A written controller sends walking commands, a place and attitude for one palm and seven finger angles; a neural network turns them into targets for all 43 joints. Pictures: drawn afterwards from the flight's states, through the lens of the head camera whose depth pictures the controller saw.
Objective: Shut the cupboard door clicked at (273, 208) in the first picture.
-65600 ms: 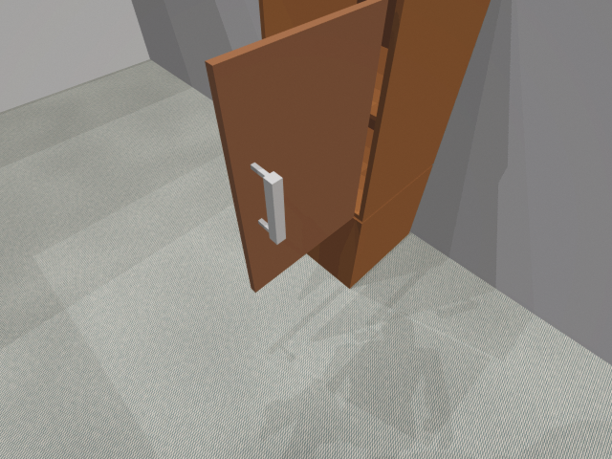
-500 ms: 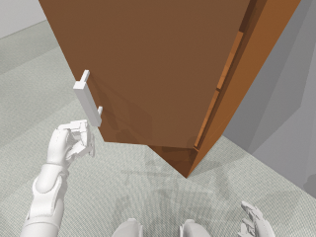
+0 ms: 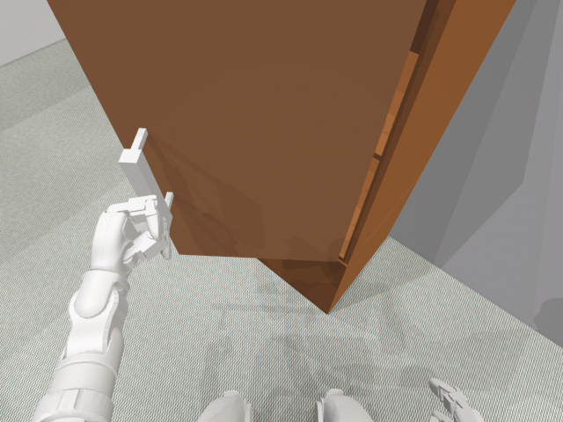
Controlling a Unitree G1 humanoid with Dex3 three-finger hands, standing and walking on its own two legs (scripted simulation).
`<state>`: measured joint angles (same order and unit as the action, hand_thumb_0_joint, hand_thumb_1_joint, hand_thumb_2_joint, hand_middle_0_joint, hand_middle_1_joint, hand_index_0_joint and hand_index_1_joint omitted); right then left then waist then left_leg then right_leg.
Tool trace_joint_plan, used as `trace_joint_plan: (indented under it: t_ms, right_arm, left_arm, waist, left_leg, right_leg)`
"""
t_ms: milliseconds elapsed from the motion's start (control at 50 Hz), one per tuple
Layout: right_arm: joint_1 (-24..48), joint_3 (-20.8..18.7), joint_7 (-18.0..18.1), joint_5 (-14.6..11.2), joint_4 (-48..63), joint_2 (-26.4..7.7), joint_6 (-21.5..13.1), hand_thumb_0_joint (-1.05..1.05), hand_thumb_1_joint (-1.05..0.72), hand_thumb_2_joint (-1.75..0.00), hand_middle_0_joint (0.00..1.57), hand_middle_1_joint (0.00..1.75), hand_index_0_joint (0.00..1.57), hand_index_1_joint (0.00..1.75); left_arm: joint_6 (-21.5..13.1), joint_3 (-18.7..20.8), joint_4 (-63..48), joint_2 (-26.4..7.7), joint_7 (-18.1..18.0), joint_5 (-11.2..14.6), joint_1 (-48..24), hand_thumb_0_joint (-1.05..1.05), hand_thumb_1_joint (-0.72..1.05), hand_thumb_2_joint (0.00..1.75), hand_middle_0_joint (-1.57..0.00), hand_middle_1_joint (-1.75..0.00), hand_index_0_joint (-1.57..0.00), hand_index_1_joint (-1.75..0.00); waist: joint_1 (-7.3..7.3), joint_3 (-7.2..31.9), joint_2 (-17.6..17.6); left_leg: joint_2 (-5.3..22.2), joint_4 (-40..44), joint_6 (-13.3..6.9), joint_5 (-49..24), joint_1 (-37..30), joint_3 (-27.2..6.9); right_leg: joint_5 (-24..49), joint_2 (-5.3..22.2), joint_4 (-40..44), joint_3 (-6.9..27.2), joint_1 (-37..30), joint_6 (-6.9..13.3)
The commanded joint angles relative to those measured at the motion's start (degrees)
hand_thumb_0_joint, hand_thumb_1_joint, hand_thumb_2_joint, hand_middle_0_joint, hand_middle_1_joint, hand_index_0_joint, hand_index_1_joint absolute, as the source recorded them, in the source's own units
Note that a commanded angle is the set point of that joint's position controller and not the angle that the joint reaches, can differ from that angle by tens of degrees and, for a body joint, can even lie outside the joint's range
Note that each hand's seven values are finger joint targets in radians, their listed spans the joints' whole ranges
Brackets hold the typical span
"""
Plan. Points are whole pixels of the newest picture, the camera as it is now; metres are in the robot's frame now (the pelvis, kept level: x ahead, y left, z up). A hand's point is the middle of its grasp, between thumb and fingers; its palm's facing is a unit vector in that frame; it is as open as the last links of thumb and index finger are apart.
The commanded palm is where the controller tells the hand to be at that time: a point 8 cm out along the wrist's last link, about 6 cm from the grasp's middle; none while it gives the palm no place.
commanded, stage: bring the fist close to the handle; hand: left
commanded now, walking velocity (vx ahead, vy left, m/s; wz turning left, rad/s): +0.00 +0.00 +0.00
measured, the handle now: (153, 182) +0.46 +0.21 +0.04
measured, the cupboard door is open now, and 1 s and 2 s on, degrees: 38 27 15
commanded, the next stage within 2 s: push the door shut along its arc in 0.16 s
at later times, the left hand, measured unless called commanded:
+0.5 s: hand (160, 223) +0.38 +0.19 +0.05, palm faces -0.08 -1.00 -0.05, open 3.1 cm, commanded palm +0.37 +0.23 +0.05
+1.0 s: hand (176, 191) +0.44 +0.17 +0.05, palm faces -0.19 -0.98 -0.04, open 3.1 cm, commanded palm +0.44 +0.20 +0.05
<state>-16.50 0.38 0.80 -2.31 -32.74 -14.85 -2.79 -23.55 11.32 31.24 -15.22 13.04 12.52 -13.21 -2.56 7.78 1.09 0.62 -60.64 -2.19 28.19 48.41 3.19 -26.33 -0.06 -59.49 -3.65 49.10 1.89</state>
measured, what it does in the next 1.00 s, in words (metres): stands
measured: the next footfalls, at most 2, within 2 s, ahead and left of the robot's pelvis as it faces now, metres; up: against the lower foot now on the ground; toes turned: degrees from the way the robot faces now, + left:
none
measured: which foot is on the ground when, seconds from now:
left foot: down 0.00-1.00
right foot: down 0.00-1.00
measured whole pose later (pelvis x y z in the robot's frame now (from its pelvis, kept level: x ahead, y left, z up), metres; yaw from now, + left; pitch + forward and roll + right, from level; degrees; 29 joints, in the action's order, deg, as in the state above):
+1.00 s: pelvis -0.02 +0.01 -0.02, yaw +1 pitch +20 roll -2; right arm -18.8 1.4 1.1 -2.4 -37.2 -16.1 -1.3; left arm -24.5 11.9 60.2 -23.3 21.9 10.5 -43.0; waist -6.1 7.1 1.2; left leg 0.3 -65.5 -3.0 28.1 57.2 1.8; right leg -25.8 0.4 -62.6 -5.1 56.5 1.5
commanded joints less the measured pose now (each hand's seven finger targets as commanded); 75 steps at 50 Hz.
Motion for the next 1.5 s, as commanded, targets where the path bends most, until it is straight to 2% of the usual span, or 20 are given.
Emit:
trace_joint_plan:
  t_ms: [0, 160, 240, 280, 360, 440, 540, 700, 820, 860, 940, 980, 1020, 1140, 1200, 1260, 1320, 1400, 1440, 1480]
  right_arm:
    - [0.32, -3.16, 0.55, 0.03, 6.5, -8.09, -2.61, 0.0, -0.9, -0.9, 0.2, 0.3, 0.2, 0.3]
    - [0.47, -3.07, 0.69, -0.2, 6.11, -8.42, -2.3, 0.0, -0.9, -0.9, 0.2, 0.3, 0.2, 0.3]
    - [0.67, -3.02, 0.68, -0.16, 6.53, -8.18, -2.49, 0.0, -0.9, -0.9, 0.2, 0.3, 0.2, 0.3]
    - [0.26, -2.84, 1.03, -0.04, 5.9, -8.74, -2.35, 0.0, -0.9, -0.9, 0.2, 0.3, 0.2, 0.3]
    - [0.34, -2.46, 1.48, -0.27, 4.7, -8.82, -2.33, 0.0, -0.9, -0.9, 0.2, 0.3, 0.2, 0.3]
    - [-0.88, -2.23, 1.79, -0.32, 3.86, -9.29, -2.13, 0.0, -0.9, -0.9, 0.2, 0.3, 0.2, 0.3]
    - [-2.52, -2.44, 1.43, -0.47, 3.34, -9.66, -1.75, 0.0, -0.9, -0.9, 0.2, 0.3, 0.2, 0.3]
    - [-4.97, -2.9, 0.88, -0.19, 1.91, -10.46, -0.9, 0.0, -0.9, -0.9, 0.2, 0.3, 0.2, 0.3]
    - [-5.99, -2.86, 0.85, -0.18, 1.15, -11.01, -0.15, 0.0, -0.9, -0.9, 0.2, 0.3, 0.2, 0.3]
    - [-6.34, -2.76, 0.91, -0.2, 0.49, -11.05, -0.07, 0.0, -0.9, -0.9, 0.2, 0.3, 0.2, 0.3]
    - [-7.53, -2.7, 0.97, 0.06, -0.54, -11.68, -0.19, 0.0, -0.9, -0.9, 0.2, 0.3, 0.2, 0.3]
    - [-8.1, -2.79, 0.8, 0.18, -0.45, -11.67, -0.41, 0.0, -0.9, -0.9, 0.2, 0.3, 0.2, 0.3]
    - [-8.44, -2.8, 0.66, 0.2, -0.68, -12.03, -0.09, 0.0, -0.9, -0.9, 0.2, 0.3, 0.2, 0.3]
    - [-9.36, -2.43, 0.42, 0.36, -0.83, -12.01, 0.3, 0.0, -0.9, -0.9, 0.2, 0.3, 0.2, 0.3]
    - [-10.16, -2.14, 0.55, 0.44, -0.77, -12.43, 0.56, 0.0, -0.9, -0.9, 0.2, 0.3, 0.2, 0.3]
    - [-10.68, -1.98, 0.33, 0.62, -0.72, -12.22, 0.55, 0.0, -0.9, -0.9, 0.2, 0.3, 0.2, 0.3]
    - [-11.65, -2.03, 0.39, 0.73, -0.96, -12.46, 0.6, 0.0, -0.9, -0.9, 0.2, 0.3, 0.2, 0.3]
    - [-12.2, -2.0, 0.21, 0.83, -0.97, -12.39, 0.71, 0.0, -0.9, -0.9, 0.2, 0.3, 0.2, 0.3]
    - [-12.92, -1.98, 0.44, 0.95, -1.25, -12.75, 0.9, 0.0, -0.9, -0.9, 0.2, 0.3, 0.2, 0.3]
    - [-13.4, -1.8, 0.46, 1.11, -1.12, -12.48, 0.69, 0.0, -0.9, -0.9, 0.2, 0.3, 0.2, 0.3]
  left_arm:
    - [-5.59, 2.69, -12.84, -9.26, -0.3, 1.03, -16.08, 0.0, 0.9, 0.9, -1.3, -1.5, -1.3, -1.5]
    - [-4.47, 2.92, -10.14, -10.14, 0.5, 1.07, -16.05, 0.0, 0.9, 0.9, -1.3, -1.5, -1.3, -1.5]
    - [-4.79, 2.37, -11.15, -9.11, 0.35, 1.36, -16.44, 0.0, 0.9, 0.9, -1.3, -1.5, -1.3, -1.5]
    - [-4.93, 2.94, -9.46, -11.3, 0.7, 0.84, -19.99, 0.0, 0.9, 0.9, -1.3, -1.5, -1.3, -1.5]
    - [-5.03, 3.32, -3.84, -13.35, 2.53, 0.33, -29.55, 0.0, 0.9, 0.9, -1.3, -1.5, -1.3, -1.5]
    - [-4.41, 4.11, 0.37, -15.46, 5.24, 0.62, -34.94, 0.0, 0.9, 0.9, -1.3, -1.5, -1.3, -1.5]
    - [-3.52, 1.35, 4.64, -12.84, 7.88, 0.96, -39.67, 0.0, 0.9, 0.9, -1.3, -1.5, -1.3, -1.5]
    - [-4.63, 0.63, 7.91, -13.83, 8.71, -0.6, -47.16, 0.0, 0.9, 0.9, -1.3, -1.5, -1.3, -1.5]
    - [-4.81, 0.86, 12.0, -14.63, 9.44, -0.89, -51.89, 0.0, 0.9, 0.9, -1.3, -1.5, -1.3, -1.5]
    - [-4.83, -0.39, 13.41, -14.37, 9.53, -1.54, -55.96, 0.0, 0.9, 0.9, -1.3, -1.5, -1.3, -1.5]
    - [-4.78, 0.44, 16.51, -16.41, 9.83, -2.36, -60.83, 0.0, 0.9, 0.9, -1.3, -1.5, -1.3, -1.5]
    - [-4.77, -1.12, 16.61, -14.62, 10.56, -2.25, -62.33, 0.0, 0.9, 0.9, -1.3, -1.5, -1.3, -1.5]
    - [-4.22, 0.86, 18.39, -16.92, 11.17, -2.28, -61.02, 0.0, 0.9, 0.9, -1.3, -1.5, -1.3, -1.5]
    - [-2.67, 0.42, 21.03, -17.31, 11.66, -3.0, -66.34, 0.0, 0.9, 0.9, -1.3, -1.5, -1.3, -1.5]
    - [-1.65, 3.5, 24.15, -21.24, 11.57, -3.41, -68.09, 0.0, 0.9, 0.9, -1.3, -1.5, -1.3, -1.5]
    - [-0.93, 2.97, 24.47, -21.56, 11.69, -4.34, -70.49, 0.0, 0.9, 0.9, -1.3, -1.5, -1.3, -1.5]
    - [-0.4, 4.0, 25.12, -23.67, 12.42, -4.87, -72.67, 0.0, 0.9, 0.9, -1.3, -1.5, -1.3, -1.5]
    - [1.03, 2.45, 24.65, -22.28, 14.07, -4.55, -74.52, 0.0, 0.9, 0.9, -1.3, -1.5, -1.3, -1.5]
    - [1.85, 4.79, 25.24, -25.5, 13.96, -4.87, -75.31, 0.0, 0.9, 0.9, -1.3, -1.5, -1.3, -1.5]
    - [2.21, 5.0, 24.86, -25.46, 13.83, -4.76, -77.0, 0.0, 0.9, 0.9, -1.3, -1.5, -1.3, -1.5]
  waist:
    - [0.17, 19.15, 0.85]
    - [-0.22, 16.89, -1.04]
    - [0.32, 18.42, 0.92]
    - [-0.9, 17.07, -0.79]
    - [-2.1, 15.99, 0.49]
    - [-2.43, 19.97, 1.72]
    - [-3.36, 21.1, 2.96]
    - [-4.35, 24.31, 4.34]
    - [-5.24, 23.34, 3.27]
    - [-6.8, 21.6, 2.96]
    - [-7.52, 22.66, 4.34]
    - [-7.99, 24.78, 6.76]
    - [-7.35, 26.06, 6.07]
    - [-9.12, 25.15, 5.9]
    - [-9.37, 24.7, 5.3]
    - [-10.12, 25.41, 5.77]
    - [-10.56, 28.02, 6.48]
    - [-10.9, 30.1, 8.5]
    - [-11.06, 29.74, 7.73]
    - [-11.23, 30.93, 8.24]
  left_leg:
    - [-0.4, 8.16, 0.74, -15.23, -9.42, -4.08]
    - [-0.43, 8.57, 0.7, -12.94, -7.66, -4.22]
    - [-0.54, 8.49, 0.74, -13.37, -9.21, -4.23]
    - [-0.36, 8.06, 0.54, -12.26, -7.86, -4.65]
    - [-0.52, 7.32, 0.47, -8.61, -6.26, -4.73]
    - [-0.39, 6.3, 0.52, -11.81, -7.66, -5.22]
    - [0.0, 5.91, 0.83, -14.77, -10.76, -6.42]
    - [0.25, 5.04, 0.88, -17.44, -14.14, -7.65]
    - [0.35, 5.53, 0.78, -14.6, -13.57, -8.43]
    - [0.45, 5.37, 0.57, -12.51, -12.26, -8.53]
    - [0.42, 4.38, 0.55, -12.24, -12.38, -9.17]
    - [0.45, 4.1, 0.69, -14.07, -15.03, -9.88]
    - [0.64, 3.71, 0.85, -14.94, -15.01, -9.89]
    - [0.64, 2.14, 0.39, -15.08, -12.27, -9.69]
    - [0.64, 1.27, 0.22, -14.63, -9.82, -9.58]
    - [0.54, 0.06, -0.06, -14.09, -7.87, -9.01]
    - [0.81, -1.29, -0.1, -16.39, -8.37, -9.05]
    - [0.82, -2.22, -0.04, -19.27, -10.15, -9.18]
    - [0.93, -2.59, -0.18, -18.75, -8.65, -9.07]
    - [0.76, -3.17, -0.36, -20.13, -8.66, -8.95]
  right_leg:
    - [15.04, -0.33, 7.41, 3.45, -13.01, -0.52]
    - [13.01, -0.24, 8.14, 3.42, -12.39, -0.67]
    - [13.12, -0.29, 8.05, 3.45, -12.5, -0.48]
    - [12.3, -0.38, 7.86, 3.52, -11.61, -0.54]
    - [8.35, -0.16, 8.25, 4.37, -9.43, -0.56]
    - [11.53, -0.19, 7.18, 4.28, -9.83, -0.32]
    - [12.88, -0.42, 6.18, 3.02, -5.89, -0.11]
    - [13.06, -0.75, 5.09, 2.39, -2.38, 0.26]
    - [10.08, -0.99, 5.35, 2.06, -0.27, 0.37]
    - [8.77, -0.95, 5.55, 2.13, 1.43, 0.18]
    - [8.23, -1.08, 4.82, 2.22, 3.52, 0.44]
    - [8.78, -1.24, 4.11, 1.74, 5.4, 0.71]
    - [9.22, -1.29, 4.0, 1.82, 4.84, 0.71]
    - [9.33, -1.57, 3.42, 1.98, 6.47, 0.46]
    - [8.93, -1.78, 2.78, 2.0, 6.52, 0.51]
    - [8.82, -1.88, 2.68, 2.45, 6.26, 0.34]
    - [10.36, -2.16, 1.82, 2.48, 6.53, 0.34]
    - [12.26, -2.44, 1.36, 2.33, 7.26, 0.36]
    - [12.03, -2.5, 1.36, 2.34, 6.87, 0.37]
    - [13.2, -2.67, 0.71, 2.34, 6.78, 0.43]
